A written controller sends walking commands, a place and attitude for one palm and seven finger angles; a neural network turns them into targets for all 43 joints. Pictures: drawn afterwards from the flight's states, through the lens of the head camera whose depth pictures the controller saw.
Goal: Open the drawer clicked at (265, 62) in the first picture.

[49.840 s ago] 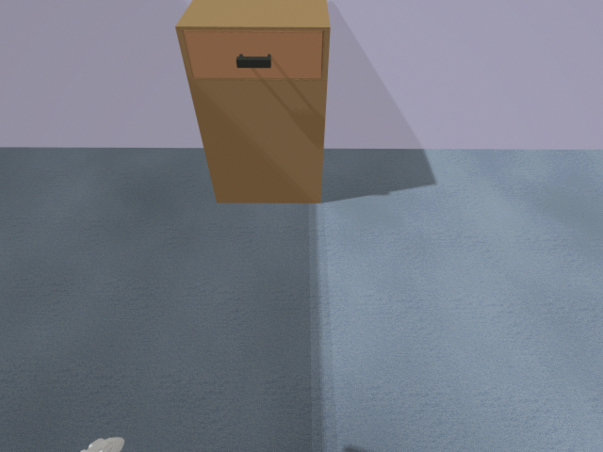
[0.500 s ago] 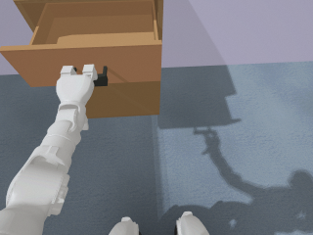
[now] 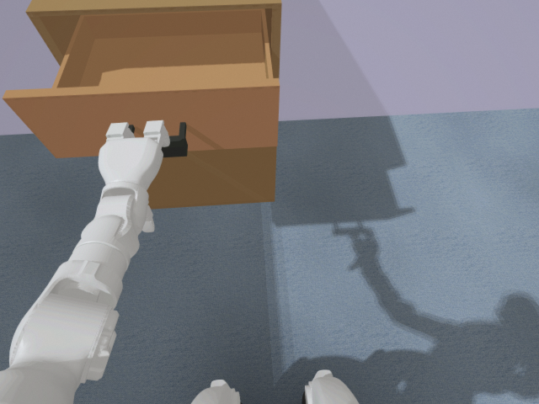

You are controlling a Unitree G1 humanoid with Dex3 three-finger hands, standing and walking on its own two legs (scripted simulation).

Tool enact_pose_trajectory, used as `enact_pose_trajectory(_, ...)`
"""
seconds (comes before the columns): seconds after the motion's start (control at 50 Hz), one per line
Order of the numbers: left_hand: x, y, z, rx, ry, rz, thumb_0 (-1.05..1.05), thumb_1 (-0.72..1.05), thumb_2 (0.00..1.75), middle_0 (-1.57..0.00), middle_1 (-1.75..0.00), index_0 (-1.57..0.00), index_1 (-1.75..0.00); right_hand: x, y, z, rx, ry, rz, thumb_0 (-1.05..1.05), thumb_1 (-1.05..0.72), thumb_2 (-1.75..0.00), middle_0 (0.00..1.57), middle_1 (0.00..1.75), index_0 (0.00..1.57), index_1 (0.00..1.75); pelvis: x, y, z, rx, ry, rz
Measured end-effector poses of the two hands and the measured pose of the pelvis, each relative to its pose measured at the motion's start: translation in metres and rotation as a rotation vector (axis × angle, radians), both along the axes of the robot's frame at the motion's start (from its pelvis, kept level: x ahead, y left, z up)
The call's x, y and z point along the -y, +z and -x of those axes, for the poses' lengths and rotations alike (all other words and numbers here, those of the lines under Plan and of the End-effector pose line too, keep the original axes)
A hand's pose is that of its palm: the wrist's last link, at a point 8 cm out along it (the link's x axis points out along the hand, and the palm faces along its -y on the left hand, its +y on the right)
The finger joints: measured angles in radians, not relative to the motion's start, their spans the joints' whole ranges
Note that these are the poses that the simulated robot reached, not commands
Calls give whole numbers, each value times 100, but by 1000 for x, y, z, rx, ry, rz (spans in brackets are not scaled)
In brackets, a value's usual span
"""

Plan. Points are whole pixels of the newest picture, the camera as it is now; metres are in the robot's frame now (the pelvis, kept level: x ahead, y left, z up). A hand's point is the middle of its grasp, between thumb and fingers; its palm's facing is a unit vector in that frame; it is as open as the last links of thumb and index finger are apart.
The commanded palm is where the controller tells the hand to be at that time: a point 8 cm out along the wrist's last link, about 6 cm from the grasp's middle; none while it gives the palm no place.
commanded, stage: lift the fingers back up to retry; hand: left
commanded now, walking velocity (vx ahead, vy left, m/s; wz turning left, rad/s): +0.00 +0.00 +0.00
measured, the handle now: (155, 138) +0.57 +0.20 -0.01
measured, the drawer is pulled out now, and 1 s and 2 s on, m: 0.24 0.24 0.24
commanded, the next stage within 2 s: re-aim the fingers above the handle in 0.58 s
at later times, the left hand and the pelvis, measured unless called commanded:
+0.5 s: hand (126, 163) +0.46 +0.21 +0.06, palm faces -0.02 -0.02 -1.00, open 13.8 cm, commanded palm +0.43 +0.21 +0.11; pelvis +0.03 +0.00 +0.03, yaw +1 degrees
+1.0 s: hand (136, 166) +0.46 +0.19 +0.06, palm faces -0.04 +0.00 -1.00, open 13.8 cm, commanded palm +0.43 +0.20 +0.11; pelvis +0.02 -0.02 +0.03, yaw +1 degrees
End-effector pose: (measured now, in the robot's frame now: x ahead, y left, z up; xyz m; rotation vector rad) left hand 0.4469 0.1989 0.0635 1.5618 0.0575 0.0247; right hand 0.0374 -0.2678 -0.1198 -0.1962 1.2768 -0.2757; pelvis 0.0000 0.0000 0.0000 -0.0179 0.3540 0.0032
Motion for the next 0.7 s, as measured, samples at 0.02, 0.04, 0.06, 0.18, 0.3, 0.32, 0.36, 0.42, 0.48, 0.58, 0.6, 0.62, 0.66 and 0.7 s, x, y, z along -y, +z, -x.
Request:
enact_pose_trajectory(0.02,0,1,0,-5,0,4,0,-49,30,-21,-118,-22,-119,-1,1,-1,3,-2,-1,0,-91,-89,20,30,20,30,0,2,-2,4,-1,0)
enact_pose_trajectory(0.04,-1,1,1,-9,-2,6,0,-49,30,-22,-118,-23,-119,-1,3,-3,5,-4,-2,0,-91,-89,20,30,20,30,0,3,-3,9,-1,0)
enact_pose_trajectory(0.06,-1,2,2,-13,-4,9,0,-49,30,-22,-117,-24,-118,-2,4,-4,6,-5,-4,0,-91,-89,20,30,20,30,0,5,-5,13,-1,1)
enact_pose_trajectory(0.18,-6,8,7,-9,-17,18,0,-49,30,-27,-118,-28,-119,-4,11,-14,10,-1,-14,0,-91,-89,20,30,20,30,-1,13,-15,38,5,3)
enact_pose_trajectory(0.3,-10,19,9,14,-4,16,-1,-49,30,-30,-119,-31,-120,-5,14,-29,16,17,-27,0,-91,-89,20,30,20,30,0,19,-23,64,17,5)
enact_pose_trajectory(0.32,-11,22,8,17,-1,14,-1,-49,30,-31,-120,-31,-120,-6,15,-32,21,19,-29,0,-91,-89,20,30,20,30,0,20,-24,67,18,4)
enact_pose_trajectory(0.36,-11,30,7,25,4,11,-1,-49,30,-31,-120,-32,-120,-6,16,-39,32,23,-32,0,-91,-89,20,30,20,30,1,22,-26,74,20,4)
enact_pose_trajectory(0.42,-11,42,5,27,12,11,-1,-49,30,-32,-120,-32,-120,-6,19,-49,53,29,-39,0,-91,-89,20,30,20,30,1,26,-28,88,21,2)
enact_pose_trajectory(0.48,-10,48,4,10,20,9,-1,-49,30,-32,-120,-32,-120,-5,23,-59,76,38,-45,0,-91,-89,20,30,20,30,3,29,-30,101,20,-1)
enact_pose_trajectory(0.58,-7,47,11,-31,-2,23,-1,-49,30,-32,-120,-32,-120,-2,28,-72,114,49,-43,0,-91,-89,20,30,20,30,6,32,-32,116,15,-6)
enact_pose_trajectory(0.6,-5,46,13,-33,-12,27,-1,-49,30,-32,-120,-32,-120,-2,29,-74,120,52,-41,0,-91,-89,20,30,20,30,6,32,-32,118,15,-6)
enact_pose_trajectory(0.62,-4,45,16,-32,-23,29,-1,-49,30,-32,-120,-32,-120,-1,30,-75,125,54,-39,0,-91,-89,20,30,20,30,7,32,-32,119,15,-7)
enact_pose_trajectory(0.66,-2,43,21,-22,-41,30,-1,-49,30,-32,-120,-32,-120,1,30,-78,133,61,-36,0,-91,-89,20,30,20,30,8,32,-31,121,16,-8)
enact_pose_trajectory(0.7,-2,42,25,-7,-49,26,0,-49,30,-32,-120,-32,-120,3,30,-79,134,69,-33,0,-91,-89,20,30,20,30,9,32,-29,122,19,-9)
